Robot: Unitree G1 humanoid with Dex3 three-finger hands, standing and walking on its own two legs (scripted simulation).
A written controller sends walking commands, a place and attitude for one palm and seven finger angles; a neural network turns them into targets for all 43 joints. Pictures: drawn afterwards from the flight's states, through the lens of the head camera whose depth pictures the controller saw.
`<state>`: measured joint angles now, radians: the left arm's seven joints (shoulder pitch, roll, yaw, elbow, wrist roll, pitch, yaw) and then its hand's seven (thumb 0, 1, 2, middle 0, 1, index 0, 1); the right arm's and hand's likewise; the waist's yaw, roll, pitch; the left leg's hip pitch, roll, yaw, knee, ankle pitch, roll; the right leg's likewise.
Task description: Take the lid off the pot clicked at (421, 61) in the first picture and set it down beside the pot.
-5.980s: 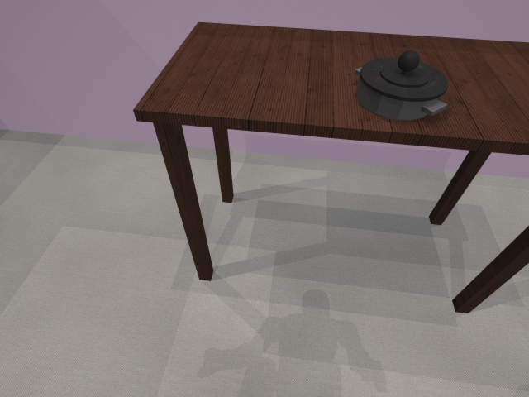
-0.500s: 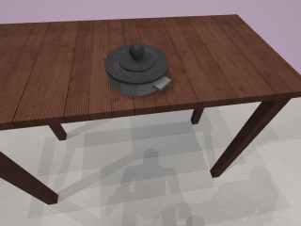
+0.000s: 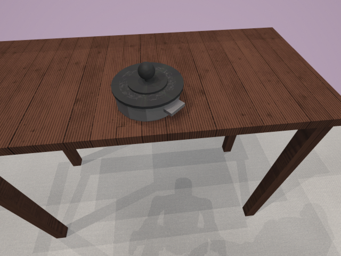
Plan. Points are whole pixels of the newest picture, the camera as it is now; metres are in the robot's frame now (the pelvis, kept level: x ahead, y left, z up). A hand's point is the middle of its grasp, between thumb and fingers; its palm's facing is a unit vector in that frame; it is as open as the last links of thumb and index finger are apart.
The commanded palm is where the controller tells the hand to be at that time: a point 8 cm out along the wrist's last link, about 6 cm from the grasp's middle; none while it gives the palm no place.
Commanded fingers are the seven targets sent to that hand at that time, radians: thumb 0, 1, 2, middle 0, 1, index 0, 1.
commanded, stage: look again from close up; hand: left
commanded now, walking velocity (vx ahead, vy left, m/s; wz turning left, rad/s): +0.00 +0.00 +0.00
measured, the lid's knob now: (146, 70) +0.51 +0.09 +0.18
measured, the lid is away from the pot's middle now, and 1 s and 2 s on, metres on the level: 0.00 0.00 0.00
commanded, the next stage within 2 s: shuffle to correct the standing spot in 1.00 s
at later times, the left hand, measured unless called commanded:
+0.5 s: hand out of the picture +0.01 +0.20 -0.17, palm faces +0.05 -0.98 -0.21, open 7.4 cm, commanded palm none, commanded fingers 0.00 0.90 0.90 -0.20 -0.30 -0.20 -0.30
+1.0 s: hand out of the picture +0.00 +0.20 -0.17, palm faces +0.05 -0.98 -0.19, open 7.4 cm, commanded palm none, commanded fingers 0.00 0.90 0.90 -0.20 -0.30 -0.20 -0.30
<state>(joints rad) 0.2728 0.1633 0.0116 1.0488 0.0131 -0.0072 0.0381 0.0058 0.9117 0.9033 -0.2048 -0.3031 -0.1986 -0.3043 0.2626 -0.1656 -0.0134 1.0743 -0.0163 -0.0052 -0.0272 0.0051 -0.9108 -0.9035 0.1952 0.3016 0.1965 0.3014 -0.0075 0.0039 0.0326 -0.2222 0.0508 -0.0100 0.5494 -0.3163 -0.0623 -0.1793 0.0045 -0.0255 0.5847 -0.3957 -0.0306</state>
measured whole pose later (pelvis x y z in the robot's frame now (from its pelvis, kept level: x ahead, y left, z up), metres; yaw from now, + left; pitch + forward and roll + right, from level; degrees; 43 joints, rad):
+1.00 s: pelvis -0.01 +0.02 +0.01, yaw +1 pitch -1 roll +0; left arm 0.26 0.16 0.02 1.08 0.01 0.00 0.03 0.01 0.91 0.90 -0.20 -0.30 -0.20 -0.30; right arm 0.26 -0.14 -0.01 1.13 -0.02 -0.01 -0.03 0.01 -0.93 -0.90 0.20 0.30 0.20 0.30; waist 0.00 -0.02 0.05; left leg -0.20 0.02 -0.01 0.49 -0.26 -0.03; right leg -0.14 -0.03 -0.03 0.50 -0.33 0.01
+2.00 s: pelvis +0.05 -0.07 +0.01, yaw +8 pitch +1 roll +0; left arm 0.20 0.21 0.08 0.93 0.02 0.05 -0.01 0.01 0.92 0.90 -0.20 -0.30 -0.19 -0.30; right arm 0.25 -0.14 -0.05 1.01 -0.05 -0.01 -0.03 0.00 -0.91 -0.90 0.20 0.30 0.20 0.30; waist -0.02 -0.01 0.08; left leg -0.24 0.10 0.04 0.47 -0.25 -0.06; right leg -0.44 -0.07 0.00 0.79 -0.37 0.03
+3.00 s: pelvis +0.03 -0.06 +0.01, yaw +9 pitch +0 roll +1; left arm 0.22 0.19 0.04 1.02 0.01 0.03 0.03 0.01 0.91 0.90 -0.20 -0.30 -0.19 -0.30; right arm 0.25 -0.15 -0.01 1.03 -0.03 -0.01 -0.04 -0.01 -0.92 -0.90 0.20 0.30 0.20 0.30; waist 0.00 -0.03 0.01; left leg -0.19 -0.10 0.04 0.39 -0.21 0.08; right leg -0.22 -0.03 -0.02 0.61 -0.39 0.01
